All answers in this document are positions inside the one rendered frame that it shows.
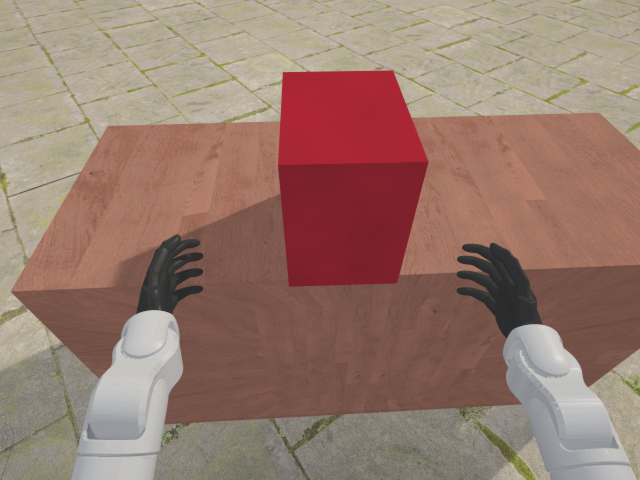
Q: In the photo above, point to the left robot forearm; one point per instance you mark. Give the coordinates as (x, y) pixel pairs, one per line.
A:
(124, 423)

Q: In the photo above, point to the right robot forearm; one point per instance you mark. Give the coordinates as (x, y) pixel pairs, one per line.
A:
(571, 425)

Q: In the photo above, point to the right robot hand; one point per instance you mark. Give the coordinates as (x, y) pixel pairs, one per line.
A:
(509, 296)

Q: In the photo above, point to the pedestal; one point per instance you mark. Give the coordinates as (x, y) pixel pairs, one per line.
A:
(561, 192)

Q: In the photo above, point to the left robot hand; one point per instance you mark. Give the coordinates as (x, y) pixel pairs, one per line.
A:
(157, 291)

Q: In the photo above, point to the carton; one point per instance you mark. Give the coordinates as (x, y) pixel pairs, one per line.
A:
(351, 169)

